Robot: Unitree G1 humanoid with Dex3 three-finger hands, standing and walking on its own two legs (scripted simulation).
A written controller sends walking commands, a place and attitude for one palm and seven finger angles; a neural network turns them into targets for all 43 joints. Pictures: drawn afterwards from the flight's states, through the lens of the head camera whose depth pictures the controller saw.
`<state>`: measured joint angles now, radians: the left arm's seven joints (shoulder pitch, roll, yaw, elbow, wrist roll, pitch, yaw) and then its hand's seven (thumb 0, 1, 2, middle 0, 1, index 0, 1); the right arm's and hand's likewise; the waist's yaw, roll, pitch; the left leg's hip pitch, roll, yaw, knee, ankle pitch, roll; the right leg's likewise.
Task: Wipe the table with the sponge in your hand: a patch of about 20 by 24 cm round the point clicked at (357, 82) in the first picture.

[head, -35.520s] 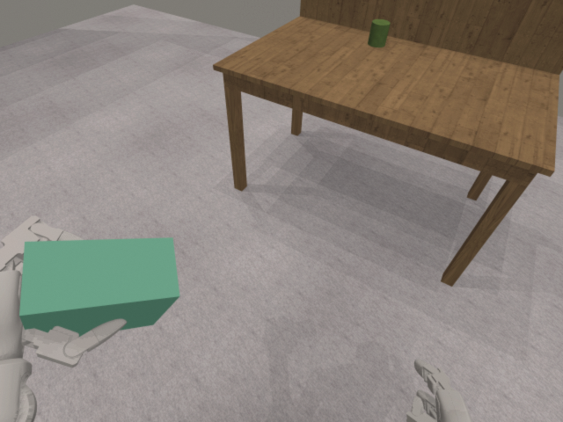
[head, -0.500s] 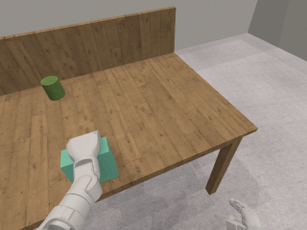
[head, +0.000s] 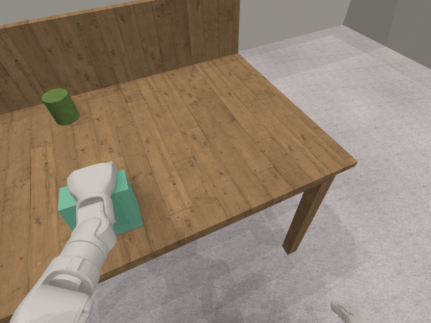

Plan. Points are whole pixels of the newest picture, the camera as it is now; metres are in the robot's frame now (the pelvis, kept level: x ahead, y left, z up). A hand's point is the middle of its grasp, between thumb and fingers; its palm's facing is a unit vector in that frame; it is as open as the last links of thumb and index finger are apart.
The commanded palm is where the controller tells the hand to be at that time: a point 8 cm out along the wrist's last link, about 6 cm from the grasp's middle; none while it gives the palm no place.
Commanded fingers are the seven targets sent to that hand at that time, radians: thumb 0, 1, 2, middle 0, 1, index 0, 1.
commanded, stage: wipe forward along the middle lane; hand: left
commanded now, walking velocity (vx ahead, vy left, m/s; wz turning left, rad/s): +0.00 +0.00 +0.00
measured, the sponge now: (107, 214) +0.35 +0.27 -0.04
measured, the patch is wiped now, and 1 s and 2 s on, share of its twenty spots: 1.00 1.00 1.00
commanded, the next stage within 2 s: slide back across to the first lane in 1.20 s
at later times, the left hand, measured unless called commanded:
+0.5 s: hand (96, 177) +0.41 +0.30 +0.01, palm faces -0.11 -0.01 -0.99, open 10.5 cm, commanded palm +0.40 +0.29 +0.04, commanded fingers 0.00 0.10 1.30 -1.20 -1.60 -1.20 -1.60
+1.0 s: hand (93, 159) +0.47 +0.33 +0.01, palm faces -0.13 -0.01 -0.99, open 10.5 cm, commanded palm +0.46 +0.31 +0.04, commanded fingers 0.00 0.10 1.30 -1.20 -1.60 -1.20 -1.60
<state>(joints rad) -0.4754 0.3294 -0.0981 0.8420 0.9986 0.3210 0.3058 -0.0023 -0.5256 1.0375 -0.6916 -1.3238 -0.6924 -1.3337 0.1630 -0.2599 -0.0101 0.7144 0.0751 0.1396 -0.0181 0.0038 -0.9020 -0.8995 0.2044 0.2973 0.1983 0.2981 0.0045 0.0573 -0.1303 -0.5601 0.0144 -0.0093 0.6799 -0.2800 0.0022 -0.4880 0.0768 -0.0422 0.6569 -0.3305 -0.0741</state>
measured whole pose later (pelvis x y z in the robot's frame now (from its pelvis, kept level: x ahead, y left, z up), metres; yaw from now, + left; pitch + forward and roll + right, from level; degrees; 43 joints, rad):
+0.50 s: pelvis -0.02 +0.02 -0.01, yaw -1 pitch +15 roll -2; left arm -0.77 0.45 -0.05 1.16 1.01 0.25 0.34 0.00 -0.54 1.04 -0.70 -1.32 -0.71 -1.33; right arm 0.27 -0.26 -0.01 0.75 0.07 0.10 0.00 0.00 -0.90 -0.90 0.20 0.30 0.20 0.30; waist -0.07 0.06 -0.14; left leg -0.75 0.02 -0.01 0.78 -0.29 0.02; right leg -0.66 0.08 -0.05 0.72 -0.32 -0.05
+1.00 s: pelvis +0.00 +0.04 -0.02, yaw -2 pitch +19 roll -4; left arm -0.93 0.50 -0.04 1.25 1.04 0.27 0.31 0.01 -0.54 1.04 -0.71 -1.31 -0.71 -1.32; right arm 0.29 -0.26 0.00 0.74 0.05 0.10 0.02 0.00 -0.90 -0.90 0.21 0.30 0.20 0.30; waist -0.09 0.05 -0.16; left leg -0.84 0.01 0.00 0.82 -0.33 0.06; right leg -0.73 0.07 -0.04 0.72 -0.34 -0.02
